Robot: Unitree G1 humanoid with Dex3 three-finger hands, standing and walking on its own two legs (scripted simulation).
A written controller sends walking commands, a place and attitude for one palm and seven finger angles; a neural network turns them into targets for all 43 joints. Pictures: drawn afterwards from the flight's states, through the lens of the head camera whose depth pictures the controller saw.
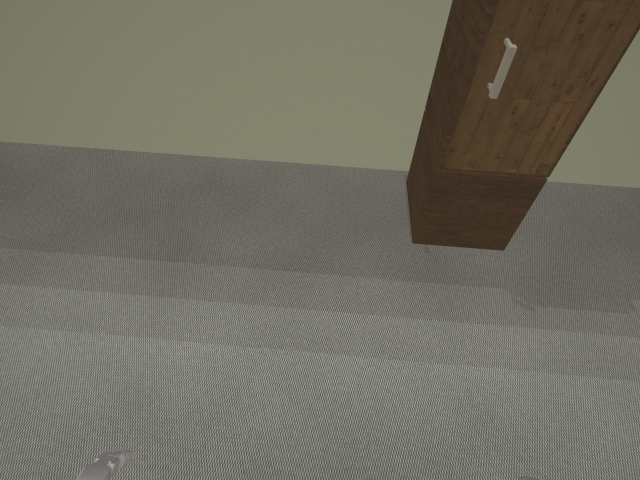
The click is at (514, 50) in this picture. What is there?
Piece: cupboard door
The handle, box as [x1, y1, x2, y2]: [487, 38, 516, 98]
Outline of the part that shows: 508,38 505,38 504,43 507,47 494,81 492,84 488,83 487,85 490,91 490,98 497,97 516,49 516,46 512,44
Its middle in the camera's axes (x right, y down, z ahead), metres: +0.47 -0.44 +1.01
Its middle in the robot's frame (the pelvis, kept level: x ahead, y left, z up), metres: +1.08 -0.42 +0.01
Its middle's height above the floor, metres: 0.78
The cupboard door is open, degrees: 0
